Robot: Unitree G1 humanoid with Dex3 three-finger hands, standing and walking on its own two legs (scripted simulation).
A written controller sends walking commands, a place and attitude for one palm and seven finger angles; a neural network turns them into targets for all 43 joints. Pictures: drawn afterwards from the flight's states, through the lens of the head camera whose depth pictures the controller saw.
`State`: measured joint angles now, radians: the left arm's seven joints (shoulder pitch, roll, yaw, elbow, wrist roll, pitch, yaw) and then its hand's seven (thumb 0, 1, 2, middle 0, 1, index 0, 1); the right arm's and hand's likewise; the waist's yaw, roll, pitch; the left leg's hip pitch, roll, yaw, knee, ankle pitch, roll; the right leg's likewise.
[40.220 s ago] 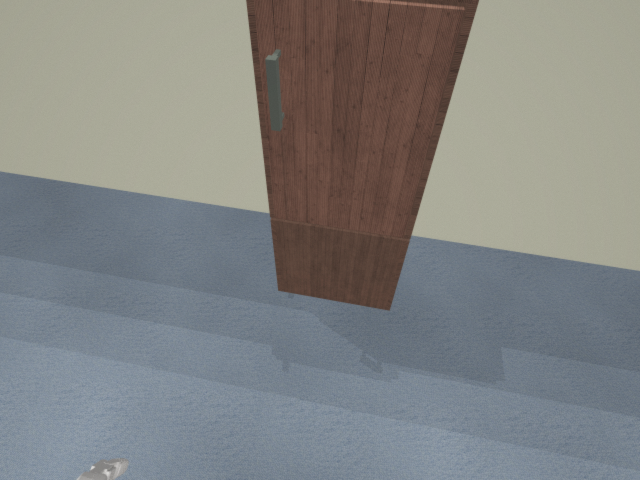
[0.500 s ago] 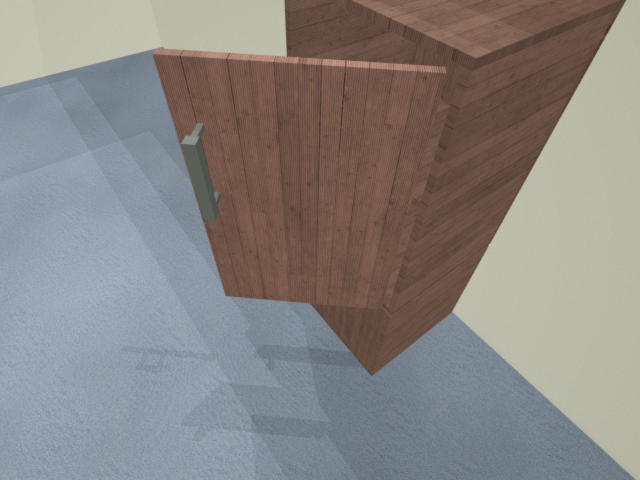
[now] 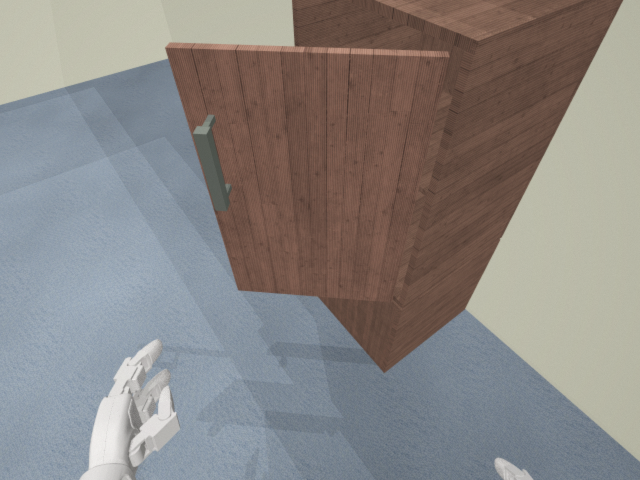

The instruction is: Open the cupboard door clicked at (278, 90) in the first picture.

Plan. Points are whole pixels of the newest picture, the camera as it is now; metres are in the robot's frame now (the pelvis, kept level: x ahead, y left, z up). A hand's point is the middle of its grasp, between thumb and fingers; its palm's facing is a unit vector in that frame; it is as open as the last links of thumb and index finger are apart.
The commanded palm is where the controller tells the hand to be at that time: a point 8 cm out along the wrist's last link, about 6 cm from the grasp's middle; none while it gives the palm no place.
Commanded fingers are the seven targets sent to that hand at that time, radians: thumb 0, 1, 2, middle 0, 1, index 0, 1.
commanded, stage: raise the hand with hooked fingers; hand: left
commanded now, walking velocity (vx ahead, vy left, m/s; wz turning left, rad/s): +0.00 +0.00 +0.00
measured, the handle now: (216, 164) +0.57 +0.20 +0.08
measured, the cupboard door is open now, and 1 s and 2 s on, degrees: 48 48 48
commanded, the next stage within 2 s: move the hooked fingers beside the handle in 1.92 s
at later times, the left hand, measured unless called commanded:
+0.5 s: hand (151, 415) +0.20 +0.21 +0.00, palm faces -0.08 -1.00 -0.06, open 10.1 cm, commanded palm +0.17 +0.27 +0.01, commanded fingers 0.00 0.08 0.55 -0.26 -0.82 -0.26 -0.82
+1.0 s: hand (108, 357) +0.24 +0.26 +0.05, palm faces -0.02 -1.00 -0.07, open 13.1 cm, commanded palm +0.22 +0.31 +0.06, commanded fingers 0.00 -0.50 0.30 -0.30 -1.20 -0.30 -1.20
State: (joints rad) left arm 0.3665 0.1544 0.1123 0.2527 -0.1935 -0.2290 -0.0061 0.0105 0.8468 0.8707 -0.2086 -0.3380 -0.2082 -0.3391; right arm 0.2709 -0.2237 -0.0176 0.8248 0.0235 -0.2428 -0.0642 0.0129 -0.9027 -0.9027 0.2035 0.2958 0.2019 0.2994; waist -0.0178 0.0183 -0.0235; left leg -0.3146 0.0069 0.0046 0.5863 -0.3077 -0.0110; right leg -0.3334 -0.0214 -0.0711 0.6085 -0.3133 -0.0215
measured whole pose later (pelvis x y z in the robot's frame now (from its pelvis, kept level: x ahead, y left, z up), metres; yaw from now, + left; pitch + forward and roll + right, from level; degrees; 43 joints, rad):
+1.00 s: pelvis -0.01 +0.02 -0.03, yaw +0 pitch +6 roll -2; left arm 0.14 0.36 0.33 0.15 -0.34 -0.23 -0.42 -0.01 -0.28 0.39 -0.29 -1.06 -0.29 -1.06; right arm 0.25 -0.28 0.04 0.57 0.05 -0.28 -0.10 0.02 -0.90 -0.90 0.20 0.30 0.20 0.30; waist 0.01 0.02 -0.06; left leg -0.54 0.02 -0.01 0.86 -0.43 0.01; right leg -0.53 -0.02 -0.07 0.81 -0.39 0.00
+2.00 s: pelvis -0.01 +0.01 -0.01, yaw -1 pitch +3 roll -1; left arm -0.11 0.43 0.44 0.41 -0.35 -0.14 -0.54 -0.02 -0.50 0.30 -0.30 -1.20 -0.30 -1.20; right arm 0.27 -0.28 0.06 0.59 0.06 -0.23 -0.12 0.02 -0.90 -0.90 0.21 0.30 0.20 0.30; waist 0.02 0.03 -0.04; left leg -0.40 0.02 0.01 0.70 -0.35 0.00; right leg -0.39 0.00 -0.06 0.66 -0.32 -0.02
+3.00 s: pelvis -0.01 +0.02 -0.02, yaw -2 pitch +12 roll -1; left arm -0.72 0.59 0.46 1.05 -0.20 -0.26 -0.51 -0.02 -0.50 0.30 -0.30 -1.20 -0.30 -1.20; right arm 0.36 -0.30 0.05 0.61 0.04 -0.07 -0.08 0.01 -0.90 -0.90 0.21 0.30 0.20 0.30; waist -0.09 0.01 -0.06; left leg -0.63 0.03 0.02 0.80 -0.38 0.01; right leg -0.62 0.00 -0.04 0.75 -0.33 0.00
